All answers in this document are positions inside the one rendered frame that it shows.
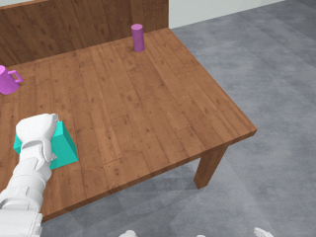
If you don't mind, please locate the left robot shin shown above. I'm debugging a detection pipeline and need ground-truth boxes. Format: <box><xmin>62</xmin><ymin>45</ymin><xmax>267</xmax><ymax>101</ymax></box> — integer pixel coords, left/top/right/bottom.
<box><xmin>125</xmin><ymin>230</ymin><xmax>136</xmax><ymax>235</ymax></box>

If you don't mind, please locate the robot left upper arm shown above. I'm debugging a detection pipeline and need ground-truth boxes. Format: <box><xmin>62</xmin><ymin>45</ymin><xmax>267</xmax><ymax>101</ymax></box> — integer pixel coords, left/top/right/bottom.
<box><xmin>0</xmin><ymin>209</ymin><xmax>43</xmax><ymax>237</ymax></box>

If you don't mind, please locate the table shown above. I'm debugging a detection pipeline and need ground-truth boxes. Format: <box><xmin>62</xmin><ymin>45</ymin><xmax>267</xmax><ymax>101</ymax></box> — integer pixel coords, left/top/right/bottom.
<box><xmin>0</xmin><ymin>0</ymin><xmax>258</xmax><ymax>223</ymax></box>

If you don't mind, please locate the sponge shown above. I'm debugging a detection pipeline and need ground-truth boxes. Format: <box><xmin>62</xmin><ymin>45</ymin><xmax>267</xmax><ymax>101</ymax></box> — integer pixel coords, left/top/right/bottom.
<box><xmin>13</xmin><ymin>121</ymin><xmax>78</xmax><ymax>170</ymax></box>

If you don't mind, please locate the right robot hand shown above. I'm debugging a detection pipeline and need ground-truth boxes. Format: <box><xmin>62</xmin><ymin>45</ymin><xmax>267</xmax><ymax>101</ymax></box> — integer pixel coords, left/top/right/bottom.
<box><xmin>254</xmin><ymin>227</ymin><xmax>274</xmax><ymax>237</ymax></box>

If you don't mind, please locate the left robot hand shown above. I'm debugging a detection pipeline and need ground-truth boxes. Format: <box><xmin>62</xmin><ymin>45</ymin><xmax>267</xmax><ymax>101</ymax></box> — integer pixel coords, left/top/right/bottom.
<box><xmin>16</xmin><ymin>114</ymin><xmax>60</xmax><ymax>161</ymax></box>

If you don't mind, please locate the left robot forearm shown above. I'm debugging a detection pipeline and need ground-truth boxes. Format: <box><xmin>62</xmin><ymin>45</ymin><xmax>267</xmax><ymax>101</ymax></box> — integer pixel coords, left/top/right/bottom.
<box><xmin>0</xmin><ymin>137</ymin><xmax>52</xmax><ymax>213</ymax></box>

